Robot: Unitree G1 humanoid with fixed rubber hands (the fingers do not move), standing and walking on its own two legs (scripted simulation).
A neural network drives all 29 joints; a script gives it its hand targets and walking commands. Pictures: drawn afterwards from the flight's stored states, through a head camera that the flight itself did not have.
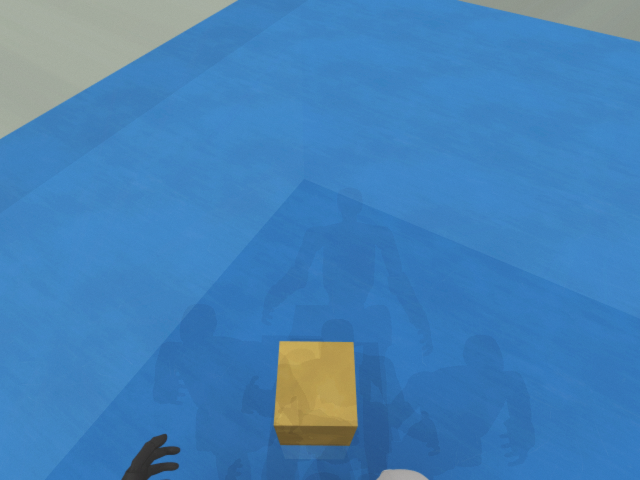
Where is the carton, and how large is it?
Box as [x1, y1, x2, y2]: [274, 341, 357, 445]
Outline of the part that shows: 280,341 274,413 274,427 280,444 349,445 357,426 353,342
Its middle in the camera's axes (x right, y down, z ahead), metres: -0.01 +0.43 +1.08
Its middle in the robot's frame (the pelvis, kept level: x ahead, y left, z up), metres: +0.40 +0.01 -0.65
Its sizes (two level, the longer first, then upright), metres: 0.210 0.200 0.250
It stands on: the floor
